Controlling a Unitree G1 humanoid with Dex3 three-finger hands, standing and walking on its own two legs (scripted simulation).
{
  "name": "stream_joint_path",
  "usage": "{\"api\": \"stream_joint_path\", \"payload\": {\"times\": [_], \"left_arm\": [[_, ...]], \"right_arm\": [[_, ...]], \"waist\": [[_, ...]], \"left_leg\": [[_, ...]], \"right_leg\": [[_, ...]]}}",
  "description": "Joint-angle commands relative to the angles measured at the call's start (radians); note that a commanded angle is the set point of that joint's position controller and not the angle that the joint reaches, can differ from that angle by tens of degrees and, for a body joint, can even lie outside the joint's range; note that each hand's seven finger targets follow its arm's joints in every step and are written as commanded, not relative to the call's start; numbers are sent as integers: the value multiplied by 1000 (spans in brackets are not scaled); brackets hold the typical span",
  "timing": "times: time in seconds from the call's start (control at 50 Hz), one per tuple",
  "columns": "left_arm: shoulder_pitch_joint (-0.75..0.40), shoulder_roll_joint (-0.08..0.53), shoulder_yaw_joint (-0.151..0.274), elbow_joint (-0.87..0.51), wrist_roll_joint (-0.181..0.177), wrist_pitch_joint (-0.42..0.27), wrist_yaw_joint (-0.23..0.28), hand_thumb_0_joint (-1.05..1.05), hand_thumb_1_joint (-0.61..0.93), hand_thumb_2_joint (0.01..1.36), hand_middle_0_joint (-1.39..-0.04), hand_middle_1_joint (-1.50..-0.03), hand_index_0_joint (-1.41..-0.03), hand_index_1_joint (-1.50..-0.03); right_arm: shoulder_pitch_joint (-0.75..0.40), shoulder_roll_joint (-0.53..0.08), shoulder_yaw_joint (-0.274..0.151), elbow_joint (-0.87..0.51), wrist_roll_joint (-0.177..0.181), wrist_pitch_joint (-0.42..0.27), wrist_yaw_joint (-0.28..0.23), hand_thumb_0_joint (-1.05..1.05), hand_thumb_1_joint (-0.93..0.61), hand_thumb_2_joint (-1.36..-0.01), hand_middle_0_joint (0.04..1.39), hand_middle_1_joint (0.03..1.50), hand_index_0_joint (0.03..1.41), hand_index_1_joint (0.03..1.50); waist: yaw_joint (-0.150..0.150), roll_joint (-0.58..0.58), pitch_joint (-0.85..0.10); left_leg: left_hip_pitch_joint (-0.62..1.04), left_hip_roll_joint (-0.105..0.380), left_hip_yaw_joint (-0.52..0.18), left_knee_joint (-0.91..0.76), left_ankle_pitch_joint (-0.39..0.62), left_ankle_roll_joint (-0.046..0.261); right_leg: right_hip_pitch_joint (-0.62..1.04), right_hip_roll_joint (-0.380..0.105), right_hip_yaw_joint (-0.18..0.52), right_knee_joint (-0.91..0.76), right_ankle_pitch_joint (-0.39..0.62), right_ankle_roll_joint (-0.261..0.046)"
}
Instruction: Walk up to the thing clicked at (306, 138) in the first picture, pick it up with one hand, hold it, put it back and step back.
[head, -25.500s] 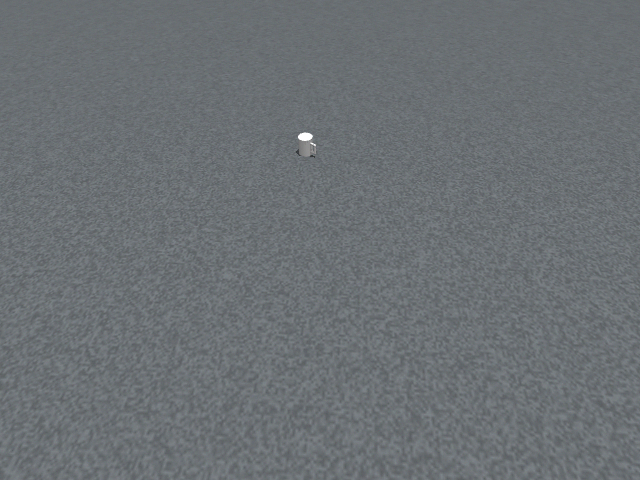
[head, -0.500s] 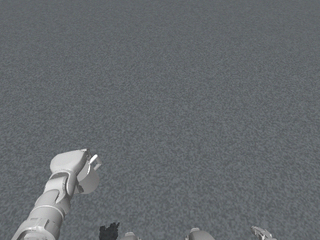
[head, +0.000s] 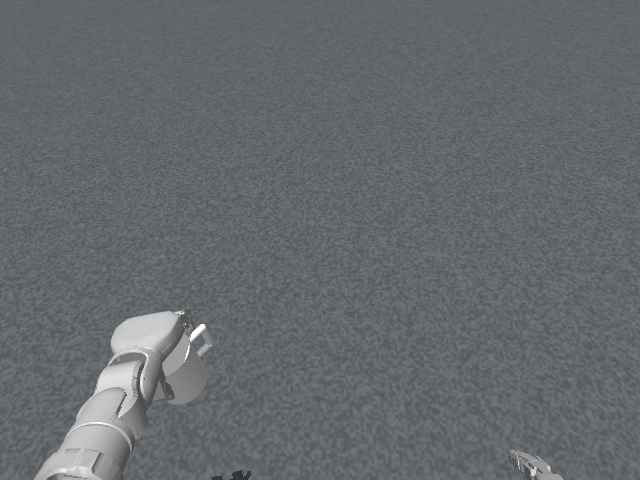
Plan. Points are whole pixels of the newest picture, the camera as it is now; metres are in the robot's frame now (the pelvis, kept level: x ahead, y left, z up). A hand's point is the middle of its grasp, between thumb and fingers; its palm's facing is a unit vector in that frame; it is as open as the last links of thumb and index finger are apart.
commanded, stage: hold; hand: left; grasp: from above
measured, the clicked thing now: (182, 358) +0.34 +0.22 -0.11
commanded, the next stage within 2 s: crouch in 1.52 s
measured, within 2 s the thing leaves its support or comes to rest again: neither
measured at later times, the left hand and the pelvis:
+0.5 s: hand (161, 379) +0.29 +0.22 -0.04, palm faces -0.46 -0.06 -0.89, open 10.4 cm; pelvis -0.01 -0.01 +0.01, yaw +0 degrees
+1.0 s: hand (153, 391) +0.26 +0.22 -0.02, palm faces -0.45 -0.05 -0.89, open 10.4 cm; pelvis -0.03 +0.00 +0.01, yaw +0 degrees
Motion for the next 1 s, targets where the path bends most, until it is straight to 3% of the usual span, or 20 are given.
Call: {"api": "stream_joint_path", "payload": {"times": [0.0,0.24,0.34,0.5,0.7,0.76,0.8,0.86,0.98], "left_arm": [[-329,225,92,-235,0,-15,16,0,536,933,-779,-1065,-847,-994],[-352,238,110,-295,14,-22,26,0,537,959,-778,-1087,-847,-1014],[-332,223,98,-283,21,-10,31,0,512,930,-750,-1092,-825,-1013],[-329,213,83,-290,-1,-11,-6,0,509,930,-749,-1104,-824,-1025],[-364,230,93,-327,-1,-22,-9,0,474,880,-696,-1137,-786,-1042],[-370,235,93,-350,-1,-18,-10,0,490,906,-714,-1142,-801,-1050],[-376,224,87,-348,-8,-14,-13,0,490,911,-708,-1149,-797,-1055],[-341,234,94,-322,-10,-13,-23,0,494,903,-728,-1122,-811,-1035],[-359,217,73,-362,-11,-13,-53,0,507,934,-732,-1147,-815,-1060]], "right_arm": [[-8,-152,-47,-124,2,-25,-6,0,-895,-892,200,300,200,300],[-30,-160,-46,-149,-1,-4,-6,0,-895,-893,200,299,200,299],[-49,-151,-40,-150,-2,0,-5,0,-896,-893,200,299,200,299],[-85,-155,-34,-164,3,1,-9,0,-900,-894,200,299,200,299],[-120,-151,-19,-176,5,-13,-17,0,-903,-895,200,300,199,299],[-129,-148,-16,-177,7,-16,-19,0,-903,-896,200,299,199,299],[-129,-148,-15,-173,6,-17,-20,0,-902,-895,200,299,199,299],[-143,-146,-11,-174,7,-20,-19,0,-904,-897,199,300,199,300],[-152,-142,-7,-176,9,-21,-22,0,-905,-897,199,300,199,299]], "waist": [[20,32,-286],[14,20,-295],[19,5,-258],[20,13,-216],[23,17,-188],[32,13,-226],[25,-4,-204],[37,17,-178],[35,10,-203]], "left_leg": [[236,-42,-2,-90,379,0],[290,-45,6,-117,415,13],[271,-51,11,-144,337,17],[287,-44,5,-187,240,12],[297,-38,-3,-224,153,8],[313,-45,6,-219,187,12],[307,-44,6,-219,184,14],[306,-39,1,-243,135,9],[330,-39,2,-244,177,12]], "right_leg": [[90,61,-29,-93,339,-40],[129,54,-23,-123,396,-31],[140,50,-21,-151,333,-31],[122,53,-30,-191,219,-37],[109,54,-27,-220,132,-41],[135,49,-22,-221,162,-39],[130,50,-22,-228,161,-35],[125,50,-27,-237,112,-41],[146,49,-27,-239,151,-39]]}}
